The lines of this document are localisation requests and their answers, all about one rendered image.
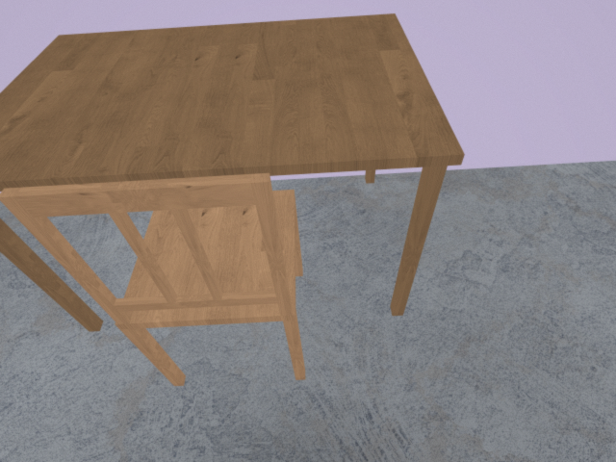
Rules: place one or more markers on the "table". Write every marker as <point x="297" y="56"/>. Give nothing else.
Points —
<point x="280" y="97"/>

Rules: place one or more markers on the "chair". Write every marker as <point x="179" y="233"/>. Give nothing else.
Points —
<point x="217" y="250"/>

